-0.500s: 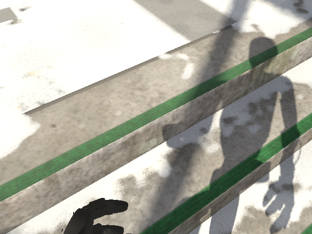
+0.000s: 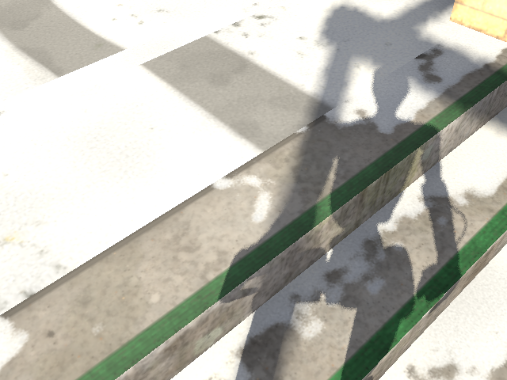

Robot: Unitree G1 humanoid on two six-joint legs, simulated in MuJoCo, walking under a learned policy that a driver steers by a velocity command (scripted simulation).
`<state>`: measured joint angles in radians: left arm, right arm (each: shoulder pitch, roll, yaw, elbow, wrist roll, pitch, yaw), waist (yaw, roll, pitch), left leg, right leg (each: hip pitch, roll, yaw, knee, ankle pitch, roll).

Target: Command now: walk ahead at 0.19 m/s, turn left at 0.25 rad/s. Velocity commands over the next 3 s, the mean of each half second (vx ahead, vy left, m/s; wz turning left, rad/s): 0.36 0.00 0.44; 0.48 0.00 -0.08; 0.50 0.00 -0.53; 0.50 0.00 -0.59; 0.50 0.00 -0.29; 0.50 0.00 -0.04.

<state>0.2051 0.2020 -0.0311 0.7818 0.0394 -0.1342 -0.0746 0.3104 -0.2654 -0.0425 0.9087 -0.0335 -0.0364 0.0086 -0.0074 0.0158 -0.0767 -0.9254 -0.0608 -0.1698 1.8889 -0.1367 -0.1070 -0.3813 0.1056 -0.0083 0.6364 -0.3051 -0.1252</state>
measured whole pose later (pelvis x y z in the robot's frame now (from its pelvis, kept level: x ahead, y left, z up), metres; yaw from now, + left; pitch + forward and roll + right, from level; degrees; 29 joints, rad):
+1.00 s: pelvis +0.48 +0.22 +0.19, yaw +11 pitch +7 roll -5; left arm -0.10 0.14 -0.04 0.78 0.03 0.02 -0.09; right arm 0.58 -0.12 0.07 1.15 -0.07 -0.11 0.11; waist -0.02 0.08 -0.16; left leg 0.09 0.04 0.09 0.20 -0.28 0.06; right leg -1.13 0.03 -0.21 1.37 -0.23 -0.17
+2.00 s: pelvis +1.02 +0.25 +0.33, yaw -25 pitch +3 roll +2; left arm 0.04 0.23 0.07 0.59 -0.03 0.00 -0.04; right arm 0.33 -0.29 -0.09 0.91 0.02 -0.06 -0.03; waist -0.09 -0.02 0.01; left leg 0.01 0.07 0.31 0.38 -0.41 -0.06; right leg -0.58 -0.07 -0.04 0.68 -0.19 -0.09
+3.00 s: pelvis +1.49 +0.00 +0.34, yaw -33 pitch +3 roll +1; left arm 0.05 0.23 0.06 0.69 -0.02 -0.07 -0.02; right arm 0.35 -0.26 -0.06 0.85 0.02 -0.07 0.01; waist -0.09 -0.03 -0.01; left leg -0.04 -0.05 0.03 0.28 -0.30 0.04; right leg -0.62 -0.08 0.02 0.58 0.00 -0.01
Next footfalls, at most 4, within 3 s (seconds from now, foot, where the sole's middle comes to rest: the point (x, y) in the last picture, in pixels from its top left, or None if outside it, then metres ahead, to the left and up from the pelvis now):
0.42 left None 0.29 0.25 -0.60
1.02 right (188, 269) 0.68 0.19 -0.44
1.50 left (118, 179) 0.98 0.41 -0.44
2.02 right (239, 142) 1.12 0.08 -0.44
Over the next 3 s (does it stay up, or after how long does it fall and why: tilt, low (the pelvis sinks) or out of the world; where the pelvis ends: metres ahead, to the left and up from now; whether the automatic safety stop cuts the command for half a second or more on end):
stays up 1.49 0.00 0.34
